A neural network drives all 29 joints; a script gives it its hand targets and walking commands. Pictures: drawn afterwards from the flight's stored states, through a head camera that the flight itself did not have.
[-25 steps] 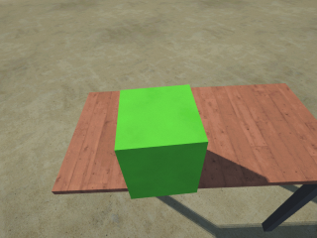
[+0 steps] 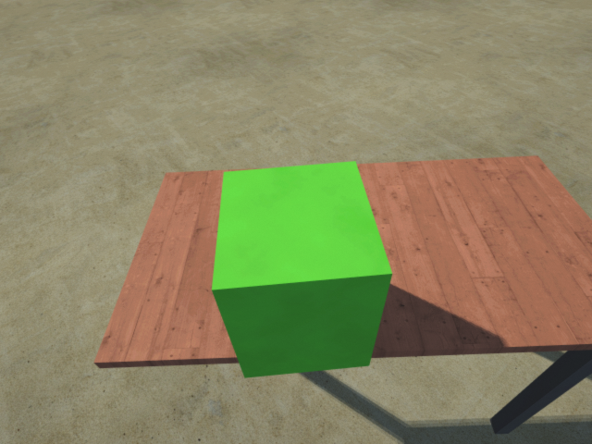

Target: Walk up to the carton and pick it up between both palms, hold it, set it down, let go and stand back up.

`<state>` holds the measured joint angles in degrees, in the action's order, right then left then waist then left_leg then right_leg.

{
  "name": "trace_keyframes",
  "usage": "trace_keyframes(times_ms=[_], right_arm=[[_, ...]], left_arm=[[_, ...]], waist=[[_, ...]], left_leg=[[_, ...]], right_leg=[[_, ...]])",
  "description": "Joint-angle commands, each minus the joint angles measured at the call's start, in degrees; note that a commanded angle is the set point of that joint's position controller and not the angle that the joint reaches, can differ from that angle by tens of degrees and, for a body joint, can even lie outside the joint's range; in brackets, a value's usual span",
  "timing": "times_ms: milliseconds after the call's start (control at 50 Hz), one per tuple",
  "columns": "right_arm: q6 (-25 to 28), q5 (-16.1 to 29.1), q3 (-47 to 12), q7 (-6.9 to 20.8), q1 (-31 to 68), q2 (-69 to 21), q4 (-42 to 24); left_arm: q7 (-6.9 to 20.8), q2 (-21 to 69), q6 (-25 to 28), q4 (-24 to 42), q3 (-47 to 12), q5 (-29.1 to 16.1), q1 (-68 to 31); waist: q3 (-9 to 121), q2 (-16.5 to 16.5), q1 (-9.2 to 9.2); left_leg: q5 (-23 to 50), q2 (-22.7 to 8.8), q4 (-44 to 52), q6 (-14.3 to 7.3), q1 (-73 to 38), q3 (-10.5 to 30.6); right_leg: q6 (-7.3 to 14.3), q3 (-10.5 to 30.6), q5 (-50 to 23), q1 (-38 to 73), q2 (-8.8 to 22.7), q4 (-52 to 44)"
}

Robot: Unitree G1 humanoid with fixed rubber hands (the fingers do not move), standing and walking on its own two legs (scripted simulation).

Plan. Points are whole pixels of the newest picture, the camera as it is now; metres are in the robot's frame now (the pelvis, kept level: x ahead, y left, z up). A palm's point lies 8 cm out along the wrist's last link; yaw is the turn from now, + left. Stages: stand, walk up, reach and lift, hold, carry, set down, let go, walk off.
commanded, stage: stand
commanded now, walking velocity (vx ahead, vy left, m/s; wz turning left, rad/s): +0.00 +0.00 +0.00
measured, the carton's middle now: (298, 272) +0.38 +0.04 +0.02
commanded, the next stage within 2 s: none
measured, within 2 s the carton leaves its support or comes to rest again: neither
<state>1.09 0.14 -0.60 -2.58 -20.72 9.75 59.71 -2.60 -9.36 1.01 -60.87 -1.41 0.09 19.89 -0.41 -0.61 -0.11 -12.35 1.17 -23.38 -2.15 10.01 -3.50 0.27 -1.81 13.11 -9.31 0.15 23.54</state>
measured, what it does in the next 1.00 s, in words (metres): stands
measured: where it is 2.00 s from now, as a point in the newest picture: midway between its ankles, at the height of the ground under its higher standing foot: outside the picture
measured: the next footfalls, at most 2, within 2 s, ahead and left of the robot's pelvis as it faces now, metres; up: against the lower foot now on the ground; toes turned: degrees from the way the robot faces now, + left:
none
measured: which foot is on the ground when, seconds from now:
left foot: down 0.00-1.00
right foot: down 0.00-1.00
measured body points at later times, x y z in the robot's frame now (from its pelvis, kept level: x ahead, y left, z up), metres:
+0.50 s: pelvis +0.00 +0.00 +0.00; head +0.00 +0.00 +0.45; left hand -0.01 +0.23 -0.16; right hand -0.01 -0.23 -0.16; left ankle +0.00 +0.09 -0.74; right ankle +0.00 -0.11 -0.74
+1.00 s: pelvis +0.01 +0.00 +0.00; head +0.01 +0.00 +0.45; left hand -0.01 +0.22 -0.16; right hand -0.01 -0.22 -0.16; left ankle +0.00 +0.09 -0.74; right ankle +0.00 -0.11 -0.74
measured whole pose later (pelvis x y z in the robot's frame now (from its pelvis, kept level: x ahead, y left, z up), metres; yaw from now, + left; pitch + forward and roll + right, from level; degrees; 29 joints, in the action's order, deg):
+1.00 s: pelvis +0.01 +0.00 +0.00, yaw +0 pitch -1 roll +0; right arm 1.2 0.2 -0.8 -2.9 -20.4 9.1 61.5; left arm -2.9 -8.5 1.0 -63.4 -1.6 0.0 19.6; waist -0.7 -0.5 0.0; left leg -12.5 1.3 -22.5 -2.2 9.1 -3.7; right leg 0.1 -1.6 13.4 -8.7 0.3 22.9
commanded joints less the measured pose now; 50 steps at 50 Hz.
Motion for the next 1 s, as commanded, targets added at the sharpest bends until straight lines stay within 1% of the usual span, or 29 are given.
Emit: trace_keyframes(times_ms=[0,120,180,240,260,300,360,380,400,440,480,500,540,620,680,700,780,920,980], right_arm=[[0.49,0.03,0.97,-0.28,-4.99,5.53,-1.13],[0.43,0.0,0.77,-0.32,-4.77,5.08,-0.7],[0.5,-0.02,0.86,-0.38,-4.88,5.49,-0.68],[0.58,0.0,0.78,-0.38,-4.59,5.11,-0.69],[0.6,-0.02,0.76,-0.39,-4.78,5.13,-0.57],[0.54,0.04,0.71,-0.4,-4.72,5.03,-0.33],[0.49,0.04,0.76,-0.44,-4.9,5.22,-0.35],[0.47,0.05,0.75,-0.48,-4.81,5.05,-0.27],[0.48,0.11,0.8,-0.47,-4.91,4.95,-0.2],[0.46,0.06,0.77,-0.46,-4.95,4.86,-0.13],[0.5,0.02,0.79,-0.48,-4.98,4.88,-0.14],[0.5,0.03,0.8,-0.49,-4.88,5.04,-0.09],[0.59,0.04,0.66,-0.5,-4.89,4.54,0.07],[0.62,0.07,0.68,-0.55,-4.76,5.13,0.24],[0.52,0.02,0.6,-0.52,-4.99,4.56,0.33],[0.5,-0.02,0.69,-0.55,-5.0,4.71,0.38],[0.52,0.03,0.7,-0.57,-4.94,4.62,0.35],[0.57,0.11,0.72,-0.56,-4.74,4.54,0.55],[0.55,0.05,0.57,-0.52,-4.77,4.37,0.95]], left_arm=[[-0.33,-6.55,0.51,0.98,1.11,-0.05,3.92],[-0.34,-5.96,0.48,0.42,1.04,-0.04,3.92],[-0.35,-6.01,0.44,0.37,0.89,-0.1,3.86],[-0.4,-5.94,0.5,0.28,0.86,0.0,3.72],[-0.43,-6.03,0.51,0.2,0.9,-0.07,3.76],[-0.43,-6.05,0.42,-0.02,0.87,-0.05,3.86],[-0.41,-5.71,0.35,-0.25,0.81,-0.04,3.95],[-0.38,-5.46,0.32,-0.32,0.75,-0.03,4.02],[-0.41,-5.85,0.33,-0.48,0.84,-0.06,4.04],[-0.44,-5.83,0.3,-0.6,0.87,0.07,3.77],[-0.47,-5.72,0.36,-0.67,0.9,0.01,4.06],[-0.42,-5.41,0.39,-0.81,0.84,0.09,3.98],[-0.48,-5.7,0.45,-0.81,0.86,-0.13,3.6],[-0.52,-5.47,0.39,-0.96,0.76,-0.02,3.82],[-0.5,-5.34,0.34,-1.16,0.81,-0.08,3.88],[-0.51,-5.2,0.29,-1.29,0.76,-0.03,3.87],[-0.51,-5.21,0.29,-1.37,0.79,-0.02,4.2],[-0.53,-4.9,0.4,-1.64,0.69,-0.04,4.3],[-0.59,-5.14,0.34,-1.71,0.67,-0.04,4.02]], waist=[[-4.6,1.04,-0.08],[-4.98,0.34,0.03],[-4.51,0.79,0.0],[-3.86,0.07,0.11],[-3.88,0.65,0.04],[-4.64,0.14,0.05],[-4.96,0.78,0.09],[-5.11,0.15,0.15],[-4.64,0.6,0.06],[-5.1,0.02,-0.07],[-4.58,0.54,0.21],[-4.72,0.26,0.09],[-4.46,1.41,0.07],[-4.46,0.02,0.19],[-4.77,1.07,0.07],[-4.84,0.51,0.06],[-5.09,0.04,0.21],[-4.31,0.99,0.2],[-4.95,0.47,0.17]], left_leg=[[3.8,-7.72,5.34,1.49,2.04,7.35],[4.0,-7.76,5.32,1.47,1.8,6.91],[4.6,-7.72,5.4,1.55,1.27,7.07],[5.8,-7.76,5.21,1.45,0.95,6.91],[5.98,-7.84,5.19,1.47,0.85,7.01],[4.84,-7.76,5.45,1.52,1.22,6.79],[4.33,-7.79,5.65,1.55,1.55,6.93],[4.08,-7.77,5.83,1.57,1.55,6.88],[3.64,-7.81,5.87,1.6,1.39,6.9],[2.81,-7.8,6.02,1.59,1.68,6.91],[3.61,-7.84,5.96,1.55,1.25,6.94],[3.63,-7.79,5.9,1.5,1.21,6.74],[5.24,-7.91,5.6,1.63,1.03,6.84],[4.77,-7.86,5.71,1.59,1.24,6.64],[3.96,-7.88,5.84,1.69,1.38,6.77],[3.48,-7.88,5.96,1.57,1.39,6.81],[3.22,-7.81,6.05,1.57,1.32,6.8],[4.06,-8.04,5.84,1.48,0.75,6.66],[4.54,-7.9,5.74,1.64,1.0,6.61]], right_leg=[[0.02,5.33,-4.84,-2.36,6.38,-4.37],[0.14,5.28,-5.24,-2.09,6.54,-4.47],[0.0,5.1,-5.63,-2.2,6.5,-4.31],[-0.04,5.04,-6.33,-1.29,6.6,-4.32],[-0.03,5.03,-6.43,-1.42,6.6,-4.33],[-0.04,5.11,-5.62,-1.89,6.57,-4.42],[-0.14,5.02,-5.26,-1.92,6.55,-4.48],[-0.11,4.99,-5.07,-2.15,6.56,-4.5],[-0.06,4.99,-4.7,-2.04,6.5,-4.62],[-0.02,5.04,-4.33,-2.09,6.58,-4.71],[-0.11,5.04,-4.95,-1.95,6.61,-4.63],[-0.14,5.07,-4.91,-2.1,6.52,-4.77],[-0.22,4.9,-5.99,-1.67,6.64,-4.63],[-0.08,5.09,-5.94,-1.38,6.67,-4.55],[-0.05,4.77,-5.04,-1.99,6.55,-4.6],[-0.07,4.81,-4.86,-1.91,6.51,-4.58],[-0.13,4.99,-4.45,-2.3,6.61,-4.64],[-0.05,4.85,-5.21,-2.11,6.73,-4.66],[-0.22,4.94,-5.59,-2.03,6.68,-4.59]])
